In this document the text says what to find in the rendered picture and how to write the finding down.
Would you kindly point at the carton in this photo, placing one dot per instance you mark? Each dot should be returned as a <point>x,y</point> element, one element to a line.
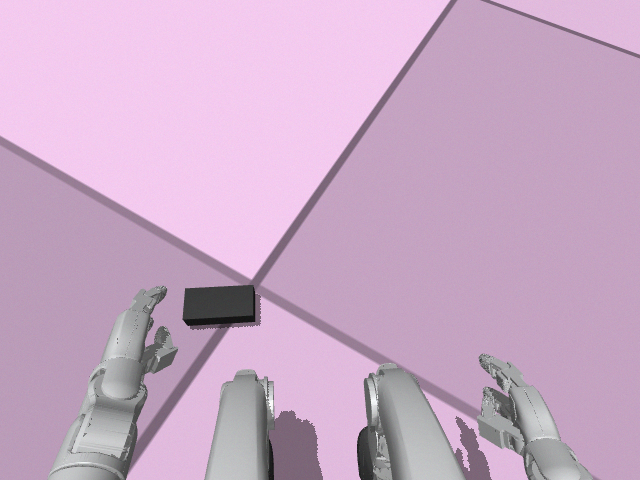
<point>219,305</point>

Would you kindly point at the right robot arm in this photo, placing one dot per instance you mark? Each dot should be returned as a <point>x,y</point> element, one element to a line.
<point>550,459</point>

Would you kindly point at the left robot hand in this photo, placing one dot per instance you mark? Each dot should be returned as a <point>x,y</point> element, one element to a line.
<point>129,332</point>

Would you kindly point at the right robot foot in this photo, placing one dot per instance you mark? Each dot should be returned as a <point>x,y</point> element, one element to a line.
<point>363,455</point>

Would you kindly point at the right robot hand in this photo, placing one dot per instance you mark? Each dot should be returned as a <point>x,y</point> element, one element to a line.
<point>524,417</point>

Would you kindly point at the left robot arm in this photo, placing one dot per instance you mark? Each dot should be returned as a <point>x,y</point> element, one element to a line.
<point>105,425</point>

